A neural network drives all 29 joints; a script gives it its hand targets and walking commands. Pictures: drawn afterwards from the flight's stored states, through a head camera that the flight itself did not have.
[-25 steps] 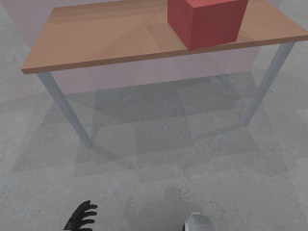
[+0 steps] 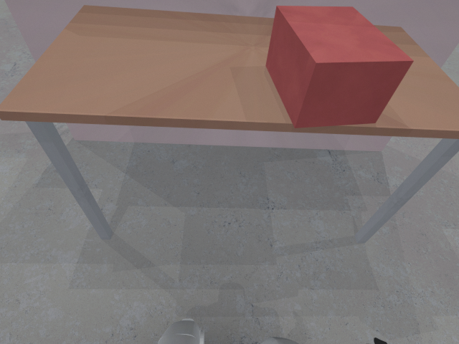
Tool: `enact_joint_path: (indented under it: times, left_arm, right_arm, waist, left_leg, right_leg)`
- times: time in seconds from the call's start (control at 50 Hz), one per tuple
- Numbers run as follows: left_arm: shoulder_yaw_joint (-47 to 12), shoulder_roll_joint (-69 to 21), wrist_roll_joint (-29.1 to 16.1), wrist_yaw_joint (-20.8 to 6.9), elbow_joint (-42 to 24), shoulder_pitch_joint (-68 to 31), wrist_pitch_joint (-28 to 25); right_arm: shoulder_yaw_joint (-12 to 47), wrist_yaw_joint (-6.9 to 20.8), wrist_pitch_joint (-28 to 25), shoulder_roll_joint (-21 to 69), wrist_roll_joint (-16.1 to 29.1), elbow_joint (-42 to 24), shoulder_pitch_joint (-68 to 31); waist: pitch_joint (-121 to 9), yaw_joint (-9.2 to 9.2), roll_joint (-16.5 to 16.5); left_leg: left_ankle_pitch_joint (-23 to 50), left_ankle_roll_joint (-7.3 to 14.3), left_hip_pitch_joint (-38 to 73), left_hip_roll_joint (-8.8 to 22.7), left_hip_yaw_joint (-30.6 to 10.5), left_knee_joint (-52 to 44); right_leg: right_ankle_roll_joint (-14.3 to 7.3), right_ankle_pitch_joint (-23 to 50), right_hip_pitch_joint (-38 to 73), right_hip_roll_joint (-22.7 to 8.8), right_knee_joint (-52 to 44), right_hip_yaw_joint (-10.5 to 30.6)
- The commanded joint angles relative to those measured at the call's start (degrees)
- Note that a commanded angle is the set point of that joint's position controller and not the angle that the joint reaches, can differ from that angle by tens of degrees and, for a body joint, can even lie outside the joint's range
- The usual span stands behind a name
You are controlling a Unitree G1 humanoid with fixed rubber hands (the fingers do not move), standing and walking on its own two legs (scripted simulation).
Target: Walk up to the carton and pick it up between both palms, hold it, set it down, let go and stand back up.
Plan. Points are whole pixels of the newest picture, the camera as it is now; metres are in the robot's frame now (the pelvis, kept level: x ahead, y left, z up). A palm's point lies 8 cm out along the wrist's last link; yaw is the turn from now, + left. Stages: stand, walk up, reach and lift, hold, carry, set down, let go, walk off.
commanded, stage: walk up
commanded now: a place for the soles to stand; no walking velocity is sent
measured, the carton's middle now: (325, 63) +0.77 -0.19 +0.10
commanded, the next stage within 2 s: none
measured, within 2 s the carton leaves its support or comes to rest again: neither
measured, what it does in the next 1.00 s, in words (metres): walks ahead: right foot, then left foot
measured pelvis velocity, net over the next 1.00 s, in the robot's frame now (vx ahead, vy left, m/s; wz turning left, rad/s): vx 0.26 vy -0.26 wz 0.12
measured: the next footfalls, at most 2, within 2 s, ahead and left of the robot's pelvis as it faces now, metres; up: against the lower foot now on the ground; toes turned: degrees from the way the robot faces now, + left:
right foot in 0.34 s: +0.24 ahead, -0.27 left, +0.00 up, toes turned -6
left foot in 0.70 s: +0.33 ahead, -0.08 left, +0.00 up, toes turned +7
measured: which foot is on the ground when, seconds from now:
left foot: down 0.00-0.34, up 0.36-0.68, down 0.70-1.00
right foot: up 0.00-0.32, down 0.34-0.72, up 0.74-0.98, down 1.00-1.00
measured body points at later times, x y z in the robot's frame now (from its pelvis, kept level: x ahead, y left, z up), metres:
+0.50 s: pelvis +0.15 -0.16 +0.00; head +0.16 -0.17 +0.45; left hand +0.22 +0.10 -0.11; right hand +0.21 -0.43 -0.13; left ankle +0.13 -0.01 -0.63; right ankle +0.20 -0.26 -0.71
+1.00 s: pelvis +0.26 -0.26 +0.00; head +0.28 -0.24 +0.45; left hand +0.33 +0.01 -0.12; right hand +0.37 -0.52 -0.10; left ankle +0.29 -0.09 -0.71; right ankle +0.32 -0.41 -0.71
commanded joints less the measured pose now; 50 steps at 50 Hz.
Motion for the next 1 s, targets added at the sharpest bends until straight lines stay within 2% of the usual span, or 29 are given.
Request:
enact_joint_path:
  times: [0.0, 0.04, 0.1, 0.18, 0.24, 0.28, 0.3, 0.32, 0.34, 0.36, 0.38, 0.42, 0.44, 0.48, 0.54, 0.6, 0.64, 0.66, 0.68, 0.7, 0.72, 0.74, 0.78, 0.84, 0.88, 0.9, 0.94, 0.96, 0.98]
  left_arm:
    - [2.9, 7.7, -0.1, 0.0, -8.3, -3.8, -0.3]
    - [2.5, 5.7, -0.4, -0.6, -7.7, -1.0, -0.4]
    - [2.2, 3.7, -1.3, -1.6, -8.2, -1.9, -0.3]
    - [2.5, 3.1, -1.3, -2.3, -10.0, -5.5, -1.0]
    - [3.6, 3.4, -1.4, -2.2, -9.8, -3.5, -1.8]
    - [4.8, 5.3, -1.7, -1.6, -8.0, 4.1, -2.6]
    - [5.8, 7.9, -1.6, -0.9, -5.9, 9.1, -3.2]
    - [6.6, 11.8, -1.1, -0.2, -4.9, 12.9, -3.8]
    - [6.5, 17.0, -1.0, 0.7, -7.7, 9.5, -4.2]
    - [6.9, 18.3, -2.5, 1.4, -8.7, 3.4, -3.4]
    - [5.9, 16.2, -3.6, 1.8, -9.3, 0.9, -3.5]
    - [4.8, 13.3, -2.2, 2.6, -9.6, 0.2, -3.5]
    - [4.0, 10.7, -1.3, 2.6, -9.7, -1.2, -3.6]
    - [3.1, 8.7, -0.9, 2.5, -8.9, -1.3, -4.0]
    - [2.3, 8.0, -0.7, 2.7, -7.9, 0.3, -4.3]
    - [2.1, 9.1, -0.6, 2.6, -8.1, -0.8, -3.5]
    - [1.4, 9.3, -0.7, 2.1, -8.5, -2.7, -2.6]
    - [0.9, 8.1, -0.9, 1.9, -8.8, -2.2, -2.7]
    - [-0.1, 6.0, -1.0, 1.6, -9.6, -1.5, -2.7]
    - [-0.4, 4.3, -0.9, 1.6, -10.3, 2.2, -2.1]
    - [1.4, 8.6, -0.2, 2.2, -9.5, 1.1, 0.3]
    - [1.6, 9.7, 0.4, 2.3, -9.8, -1.1, 1.3]
    - [1.6, 8.4, -0.2, 2.2, -9.4, -2.3, 1.3]
    - [1.0, 4.7, -2.1, 1.4, -8.3, 1.8, 0.5]
    - [0.5, 3.0, -3.6, 1.2, -8.1, 2.2, -0.5]
    - [0.6, 3.1, -3.9, 1.3, -8.2, 2.1, -1.2]
    - [1.7, 5.0, -3.9, 1.9, -7.6, 5.1, -2.7]
    - [2.3, 7.2, -3.5, 2.5, -7.7, 4.8, -3.2]
    - [2.8, 9.6, -2.8, 3.0, -8.8, 3.5, -3.7]
  right_arm:
    - [-4.2, -2.2, -1.0, -12.3, -0.5, -2.8, 8.0]
    - [-4.0, -1.6, -1.8, -12.4, -0.5, -1.7, 4.9]
    - [-4.4, -1.0, -2.5, -13.4, -0.4, -1.3, 2.4]
    - [-5.3, -0.5, -2.7, -15.0, -0.7, -0.9, 3.7]
    - [-6.0, -0.2, -2.0, -16.0, -0.9, -1.1, 2.7]
    - [-5.4, 0.0, -0.9, -15.0, -1.1, -1.6, 0.1]
    - [-4.1, 0.2, -0.2, -11.3, -1.4, -1.5, 2.4]
    - [-1.9, 0.6, 0.3, -5.4, -1.0, -1.7, 5.9]
    - [-1.7, 0.5, 0.6, -3.7, 1.1, -5.0, 5.8]
    - [-2.7, -0.2, 1.5, -7.2, 1.4, -5.0, 4.6]
    - [-3.1, -0.5, 1.8, -9.8, 1.1, -4.7, 2.9]
    - [-3.1, -0.3, 1.4, -10.0, 1.6, -1.9, 3.8]
    - [-3.6, 0.0, 1.1, -10.4, 1.5, -1.1, 5.8]
    - [-3.2, 0.5, 0.6, -9.1, 1.5, -1.0, 6.1]
    - [-2.3, 0.9, 0.0, -7.0, 1.7, -2.3, 3.2]
    - [-2.0, 0.7, -0.9, -4.8, 1.8, -3.5, 3.0]
    - [-2.8, -0.1, -1.2, -5.8, 1.1, -2.8, 7.7]
    - [-3.6, -0.6, -1.1, -8.3, 0.5, -2.6, 10.4]
    - [-4.5, -1.3, -1.0, -11.7, -0.5, -2.6, 13.6]
    - [-5.0, -1.9, -0.5, -14.6, -1.1, -4.3, 13.2]
    - [-5.9, -2.6, 0.8, -15.6, -0.2, -3.5, 10.8]
    - [-5.3, -3.0, 1.1, -14.4, 0.0, -4.4, 7.8]
    - [-4.2, -3.2, 0.7, -12.1, -0.4, -5.0, 4.4]
    - [-3.3, -1.7, 0.1, -11.7, 0.3, -5.6, -3.4]
    - [-3.3, -0.5, 0.3, -12.0, 0.6, -6.5, -6.1]
    - [-3.2, 0.1, 0.7, -12.3, 0.8, -6.3, -5.9]
    - [-2.7, 1.1, 2.2, -13.2, 1.8, -5.6, -6.1]
    - [-1.8, 1.4, 2.7, -11.5, 2.2, -5.5, -4.7]
    - [-0.8, 1.8, 2.7, -8.5, 2.9, -5.5, -2.3]
  waist:
    - [1.7, -4.09, 9.3]
    - [0.9, -2.37, 10.8]
    - [1.1, -1.24, 14.4]
    - [1.0, -2.55, 15.3]
    - [-1.0, -1.44, 15.1]
    - [-1.9, 3.53, 9.5]
    - [-3.6, 5.45, 1.0]
    - [-4.3, 7.23, -13.3]
    - [-3.0, 6.04, -20.7]
    - [-1.7, 4.26, -16.2]
    - [2.3, 3.49, -13.2]
    - [4.7, 2.18, -8.6]
    - [2.9, 0.99, -5.5]
    - [2.0, 0.49, -3.5]
    - [0.9, 1.69, -2.2]
    - [-3.0, 0.83, -1.3]
    - [-5.7, -2.41, 1.6]
    - [-7.5, -4.41, 5.5]
    - [-10.0, -6.95, 12.5]
    - [-10.6, -5.42, 19.8]
    - [-8.8, -5.23, 15.1]
    - [-5.4, -4.72, 13.3]
    - [-1.5, -3.83, 9.7]
    - [-2.4, -0.82, 14.9]
    - [-3.8, -0.91, 19.3]
    - [-4.7, -1.31, 19.5]
    - [-8.3, 1.15, 13.7]
    - [-8.6, 1.09, 7.4]
    - [-9.5, 0.57, 0.4]
  left_leg:
    - [-21.2, 10.8, 12.2, 18.9, -29.2, -29.5]
    - [-13.9, 10.4, 9.1, 15.9, -21.8, -28.6]
    - [-9.9, 10.7, 6.9, 14.1, -15.5, -28.0]
    - [-11.9, 9.8, 6.1, 14.1, -12.7, -25.6]
    - [-18.1, 8.5, 1.2, 14.2, -11.6, -23.0]
    - [-21.6, 6.9, -8.0, 12.5, -9.2, -14.9]
    - [-21.0, 4.4, -10.0, 8.3, -6.2, -3.6]
    - [-19.2, 1.4, -11.5, 1.5, 0.2, 14.8]
    - [-23.5, -1.6, -19.3, -5.4, -3.6, 24.2]
    - [-23.9, -1.0, -17.8, -0.3, -6.6, 30.5]
    - [-18.7, -1.1, -18.5, 0.4, -8.6, 32.7]
    - [-12.9, -1.1, -17.5, 2.2, -8.1, 32.5]
    - [-11.1, -1.4, -13.5, 2.4, -8.7, 28.9]
    - [-10.1, -1.9, -9.9, 2.1, -8.3, 23.0]
    - [-9.5, -2.3, -8.1, 1.8, -5.4, 10.8]
    - [-2.0, -1.3, 3.6, 0.1, -0.4, -2.5]
    - [10.0, 0.2, 16.5, -1.5, 0.8, -10.6]
    - [11.3, 1.7, 23.2, -0.6, -3.2, -11.8]
    - [5.6, 5.7, 30.2, 9.1, -17.9, -15.8]
    - [1.1, 13.6, 28.7, 24.6, -43.3, -23.2]
    - [-9.2, 19.3, 21.3, 27.9, -47.0, -24.6]
    - [-11.7, 18.6, 18.7, 26.4, -44.7, -25.3]
    - [-3.7, 14.6, 13.6, 20.2, -31.7, -24.1]
    - [6.9, 10.6, 5.2, 12.0, -17.1, -21.2]
    - [11.0, 9.0, 2.9, 8.7, -11.5, -17.1]
    - [11.1, 8.4, 2.5, 7.8, -10.9, -14.3]
    - [6.5, 5.9, -2.0, 6.4, -10.2, -6.2]
    - [3.0, 3.5, -4.2, 4.6, -9.1, -1.7]
    - [-2.9, 0.1, -5.9, 1.9, -6.9, 3.6]
  right_leg:
    - [2.9, 7.6, -22.2, -6.2, 10.1, 7.2]
    - [3.7, 10.3, -18.0, -6.5, 7.4, 7.4]
    - [4.2, 12.3, -15.7, -8.0, -0.9, 6.8]
    - [2.9, 13.7, -11.7, -9.7, -14.1, 6.1]
    - [1.0, 14.5, -0.8, -8.1, -20.4, 2.7]
    - [0.0, 18.1, 14.1, -5.9, -25.9, -1.0]
    - [-0.2, 14.8, 19.5, -3.6, -27.7, -0.7]
    - [-1.9, 5.8, 19.4, -8.2, -35.6, 7.5]
    - [-7.9, -4.8, 15.5, -21.2, -49.6, 34.4]
    - [-13.1, -17.6, 9.8, -25.9, -56.3, 42.7]
    - [-13.0, -15.6, 7.6, -24.8, -56.9, 41.1]
    - [-13.1, -0.5, 6.1, -21.9, -49.5, 29.1]
    - [-12.3, 2.8, 4.1, -20.3, -48.3, 23.1]
    - [-12.5, 8.9, 3.3, -19.5, -47.6, 19.9]
    - [-13.6, 23.8, 6.1, -19.4, -45.1, 15.7]
    - [-11.6, 35.8, 4.5, -16.8, -38.4, 8.7]
    - [-7.6, 32.5, -1.9, -13.8, -30.1, 4.5]
    - [-4.3, 31.1, -6.7, -12.5, -24.9, 3.3]
    - [-0.6, 25.7, -13.8, -9.0, -12.1, -0.1]
    - [2.8, -2.2, -18.7, -2.5, -0.1, -0.1]
    - [2.8, -7.0, -17.7, -4.8, 7.7, 5.3]
    - [2.7, -4.0, -19.7, -5.2, 9.8, 6.0]
    - [3.2, 2.5, -19.2, -5.8, 10.0, 7.5]
    - [3.9, 6.2, -9.1, -6.0, -1.7, 6.8]
    - [3.5, 6.1, -2.4, -6.0, -14.5, 4.5]
    - [3.4, 7.5, 0.4, -4.7, -19.0, 2.6]
    - [3.1, 20.8, 10.5, -1.6, -30.7, -1.5]
    - [2.8, 24.0, 13.4, -1.4, -33.4, 0.0]
    - [0.5, 22.0, 13.2, -7.6, -35.7, 8.7]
